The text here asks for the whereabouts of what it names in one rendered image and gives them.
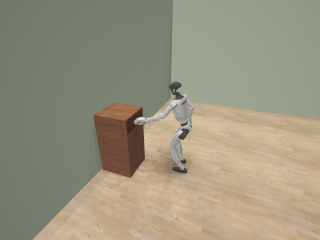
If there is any right robot forearm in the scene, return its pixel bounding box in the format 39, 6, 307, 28
187, 109, 194, 121

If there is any drawer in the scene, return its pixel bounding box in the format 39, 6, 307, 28
126, 109, 142, 134

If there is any left robot upper arm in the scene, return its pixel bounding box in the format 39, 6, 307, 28
161, 100, 178, 119

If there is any right robot shin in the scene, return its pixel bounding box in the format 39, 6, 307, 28
175, 142, 183, 160

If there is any left robot thigh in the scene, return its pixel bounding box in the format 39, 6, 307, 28
169, 129, 187, 153

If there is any left robot forearm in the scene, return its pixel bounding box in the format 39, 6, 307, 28
144, 113, 163, 123

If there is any left robot hand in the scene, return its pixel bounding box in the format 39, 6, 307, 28
134, 117, 145, 125

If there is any cabinet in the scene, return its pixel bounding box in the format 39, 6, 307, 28
93, 102, 145, 178

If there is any right robot upper arm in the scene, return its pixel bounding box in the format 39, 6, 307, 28
182, 94, 194, 112

